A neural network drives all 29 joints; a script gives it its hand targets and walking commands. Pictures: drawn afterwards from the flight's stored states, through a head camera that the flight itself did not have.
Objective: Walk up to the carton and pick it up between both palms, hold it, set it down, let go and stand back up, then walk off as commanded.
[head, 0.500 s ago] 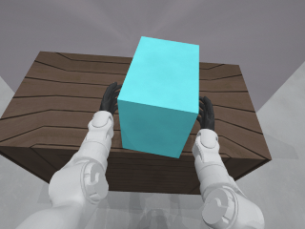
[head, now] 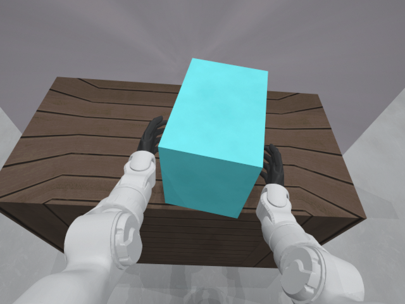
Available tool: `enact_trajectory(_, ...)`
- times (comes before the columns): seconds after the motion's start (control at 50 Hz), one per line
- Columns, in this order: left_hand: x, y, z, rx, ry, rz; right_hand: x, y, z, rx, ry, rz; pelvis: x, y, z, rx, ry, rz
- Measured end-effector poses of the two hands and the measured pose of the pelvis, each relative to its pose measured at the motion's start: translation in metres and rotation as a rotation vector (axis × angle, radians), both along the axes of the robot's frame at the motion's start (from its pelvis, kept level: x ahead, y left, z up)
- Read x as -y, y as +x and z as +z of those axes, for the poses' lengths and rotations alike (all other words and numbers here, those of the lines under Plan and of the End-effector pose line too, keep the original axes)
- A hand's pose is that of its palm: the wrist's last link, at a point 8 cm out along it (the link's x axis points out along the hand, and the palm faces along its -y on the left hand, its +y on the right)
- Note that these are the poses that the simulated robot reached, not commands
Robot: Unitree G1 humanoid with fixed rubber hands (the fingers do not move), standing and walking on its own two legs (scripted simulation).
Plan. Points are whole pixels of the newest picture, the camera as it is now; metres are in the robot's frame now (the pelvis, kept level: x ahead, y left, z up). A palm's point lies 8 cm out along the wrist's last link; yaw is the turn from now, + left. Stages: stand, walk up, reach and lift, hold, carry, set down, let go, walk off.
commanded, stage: set down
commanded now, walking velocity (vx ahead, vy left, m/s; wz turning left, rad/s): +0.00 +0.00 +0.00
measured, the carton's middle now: (215, 139) +0.49 -0.01 +0.00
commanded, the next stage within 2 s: none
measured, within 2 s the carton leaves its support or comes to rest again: rests again in 0.44 s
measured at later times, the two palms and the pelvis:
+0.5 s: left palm (139, 159) +0.40 +0.15 +0.03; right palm (271, 185) +0.35 -0.12 +0.02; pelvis -0.02 +0.02 +0.00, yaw -1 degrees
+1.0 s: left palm (117, 200) +0.33 +0.19 -0.01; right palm (268, 204) +0.31 -0.11 +0.02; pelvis -0.06 +0.04 -0.01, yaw -1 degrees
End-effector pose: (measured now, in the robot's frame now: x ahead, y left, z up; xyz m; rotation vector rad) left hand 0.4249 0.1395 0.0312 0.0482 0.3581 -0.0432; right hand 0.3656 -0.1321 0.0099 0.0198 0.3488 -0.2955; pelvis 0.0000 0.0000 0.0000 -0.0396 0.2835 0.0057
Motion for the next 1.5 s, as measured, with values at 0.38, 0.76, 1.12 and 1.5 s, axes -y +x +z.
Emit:
enact_trajectory(0.38, -0.011, -0.009, -0.002, 0.007, 0.024, -0.035, -0.004, -0.004, 0.002, -0.005, -0.015, 0.001, -0.020, -0.010, -0.004, -0.024, -0.028, -0.002)
enact_trajectory(0.76, -0.030, -0.059, -0.019, -0.004, 0.032, -0.033, -0.019, -0.034, 0.013, 0.031, -0.024, 0.029, -0.032, -0.040, -0.006, 0.018, -0.044, -0.001)
enact_trajectory(1.12, -0.066, -0.113, -0.050, 0.020, 0.031, 0.024, -0.017, -0.073, 0.000, 0.035, -0.061, 0.036, -0.039, -0.059, -0.007, 0.045, -0.053, 0.000)
enact_trajectory(1.5, -0.071, -0.152, -0.059, 0.062, 0.021, -0.022, 0.002, -0.114, -0.014, 0.075, -0.076, 0.021, -0.031, -0.056, -0.004, 0.094, -0.043, 0.002)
